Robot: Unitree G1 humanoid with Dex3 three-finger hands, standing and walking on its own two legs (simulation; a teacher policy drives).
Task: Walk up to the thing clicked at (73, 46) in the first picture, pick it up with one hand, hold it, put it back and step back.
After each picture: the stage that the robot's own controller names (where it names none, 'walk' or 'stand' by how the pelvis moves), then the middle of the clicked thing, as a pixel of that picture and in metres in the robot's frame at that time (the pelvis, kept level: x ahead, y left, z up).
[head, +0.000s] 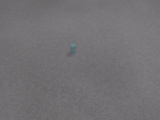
stand; (73, 48) +1.33 +0.11 -0.72
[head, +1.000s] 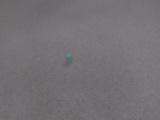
walk; (69, 58) +1.21 +0.23 -0.71
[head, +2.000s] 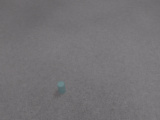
walk; (61, 87) +0.79 +0.24 -0.71
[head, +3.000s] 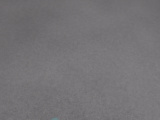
walk; out of the picture +0.48 +0.19 -0.70
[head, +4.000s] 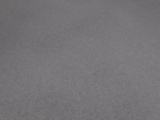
stand; out of the picture +0.41 +0.04 -0.69
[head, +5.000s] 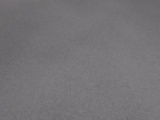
stand; out of the picture +0.37 +0.06 -0.71
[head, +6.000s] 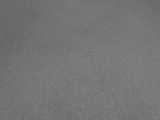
stand; out of the picture +0.32 +0.03 -0.72
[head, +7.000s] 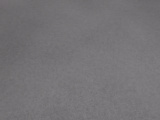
walk; out of the picture +0.29 +0.04 -0.72
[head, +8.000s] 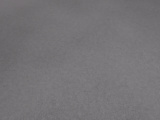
stand; out of the picture +0.34 +0.08 -0.71
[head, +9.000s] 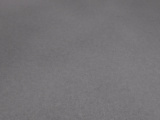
walk; out of the picture +0.36 +0.06 -0.71
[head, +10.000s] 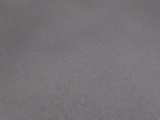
stand; out of the picture +0.44 +0.09 -0.71
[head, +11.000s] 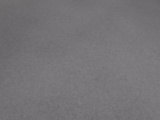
walk; out of the picture +0.41 +0.05 -0.72
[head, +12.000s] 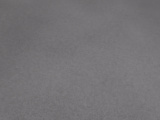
stand; out of the picture +0.44 -0.01 -0.71
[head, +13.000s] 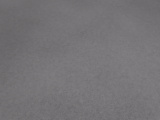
stand; out of the picture +0.44 +0.07 -0.70
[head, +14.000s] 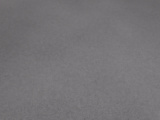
stand; out of the picture +0.42 +0.04 -0.72
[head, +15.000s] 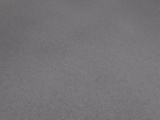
stand; out of the picture +0.40 +0.03 -0.72
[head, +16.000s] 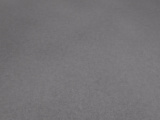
stand; out of the picture +0.38 +0.04 -0.73
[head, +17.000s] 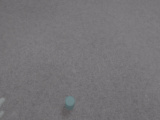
go down; (69, 103) +0.43 +0.04 -0.59
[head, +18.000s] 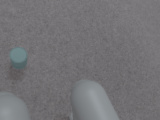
go down; (19, 58) +0.47 +0.15 -0.30
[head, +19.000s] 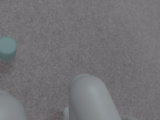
close in; (7, 49) +0.46 +0.16 -0.27
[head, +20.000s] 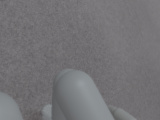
lift; out of the picture +0.46 +0.18 -0.26
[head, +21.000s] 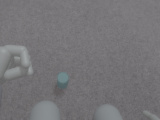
lift; (62, 80) +0.47 +0.09 -0.45
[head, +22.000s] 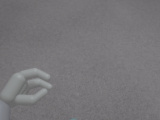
go down; out of the picture +0.41 +0.04 -0.65
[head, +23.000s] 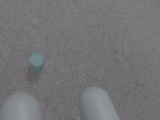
go down; (36, 63) +0.48 +0.11 -0.36
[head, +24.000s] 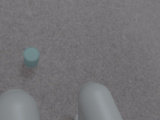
go down; (31, 58) +0.48 +0.13 -0.32
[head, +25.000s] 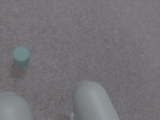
go down; (21, 57) +0.47 +0.14 -0.32
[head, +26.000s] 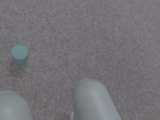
go down; (20, 55) +0.47 +0.14 -0.30
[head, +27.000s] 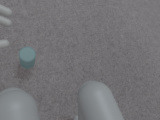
lift; (27, 58) +0.47 +0.15 -0.30
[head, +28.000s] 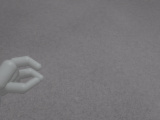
hold; out of the picture +0.41 +0.03 -0.65
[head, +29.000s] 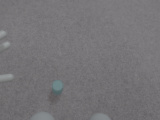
go down; (57, 87) +0.45 +0.07 -0.51
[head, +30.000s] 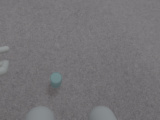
hold; (56, 80) +0.47 +0.08 -0.47
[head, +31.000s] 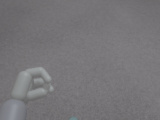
crouch; out of the picture +0.44 +0.04 -0.66
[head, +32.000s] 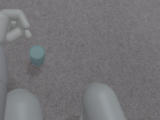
hold; (37, 56) +0.50 +0.12 -0.32
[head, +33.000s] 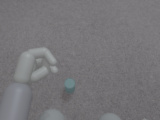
hold; (69, 86) +0.48 +0.07 -0.50
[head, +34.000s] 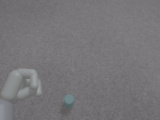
crouch; (68, 101) +0.45 +0.05 -0.58
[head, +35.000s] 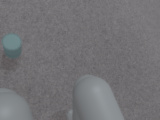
lower; (12, 46) +0.49 +0.15 -0.27
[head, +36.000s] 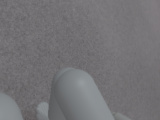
lower; out of the picture +0.48 +0.20 -0.26
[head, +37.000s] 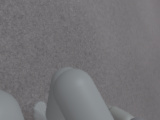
lower; out of the picture +0.48 +0.20 -0.27
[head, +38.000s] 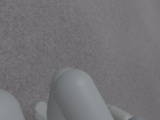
lower; out of the picture +0.49 +0.19 -0.26
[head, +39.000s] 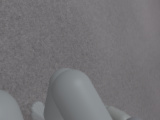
stand; out of the picture +0.52 +0.19 -0.27
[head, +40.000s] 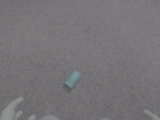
walk; (72, 80) +0.56 +0.02 -0.55
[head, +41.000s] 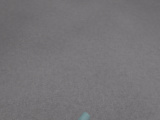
stand; out of the picture +0.50 -0.03 -0.68
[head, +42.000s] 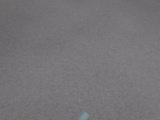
stand; out of the picture +0.51 -0.02 -0.68
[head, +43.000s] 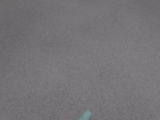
stand; (84, 118) +0.51 -0.02 -0.73
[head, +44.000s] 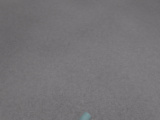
stand; out of the picture +0.51 -0.01 -0.75
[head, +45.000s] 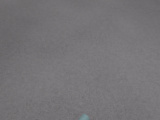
stand; out of the picture +0.51 +0.00 -0.75
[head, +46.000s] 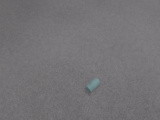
walk; (92, 85) +0.65 -0.06 -0.72
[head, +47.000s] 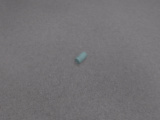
walk; (80, 57) +1.01 -0.03 -0.73
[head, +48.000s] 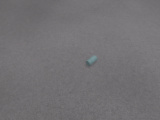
stand; (91, 60) +1.17 -0.03 -0.73
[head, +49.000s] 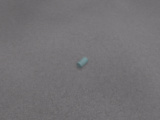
stand; (82, 62) +1.13 -0.02 -0.75
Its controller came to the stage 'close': yes
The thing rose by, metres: 0.01
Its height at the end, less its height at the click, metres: -0.02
